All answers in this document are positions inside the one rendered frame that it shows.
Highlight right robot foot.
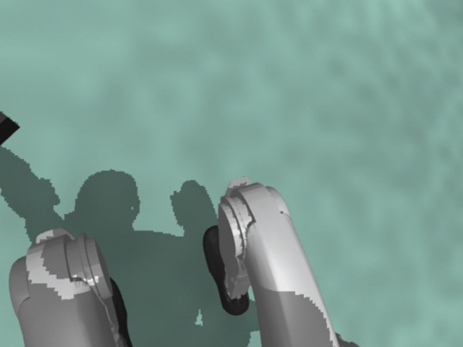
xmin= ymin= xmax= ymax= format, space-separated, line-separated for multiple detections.
xmin=203 ymin=226 xmax=250 ymax=316

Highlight left robot foot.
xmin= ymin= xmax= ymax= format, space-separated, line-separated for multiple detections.
xmin=110 ymin=278 xmax=133 ymax=347

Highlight right robot hand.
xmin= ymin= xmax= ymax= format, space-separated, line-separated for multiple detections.
xmin=335 ymin=333 xmax=359 ymax=347

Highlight small box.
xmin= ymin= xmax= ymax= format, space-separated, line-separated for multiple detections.
xmin=0 ymin=112 xmax=20 ymax=145

